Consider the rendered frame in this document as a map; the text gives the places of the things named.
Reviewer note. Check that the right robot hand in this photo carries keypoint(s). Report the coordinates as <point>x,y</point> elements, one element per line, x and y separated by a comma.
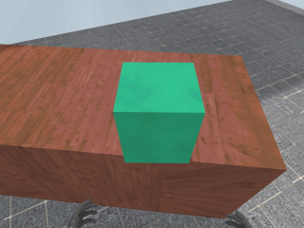
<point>243,222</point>

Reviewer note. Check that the pedestal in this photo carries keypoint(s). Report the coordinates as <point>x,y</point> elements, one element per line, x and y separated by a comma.
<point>59,139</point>

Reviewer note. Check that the carton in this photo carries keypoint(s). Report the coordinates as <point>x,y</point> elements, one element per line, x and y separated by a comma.
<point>158,112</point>

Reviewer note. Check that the left robot hand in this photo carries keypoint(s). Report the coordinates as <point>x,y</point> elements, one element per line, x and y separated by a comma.
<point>77,220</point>

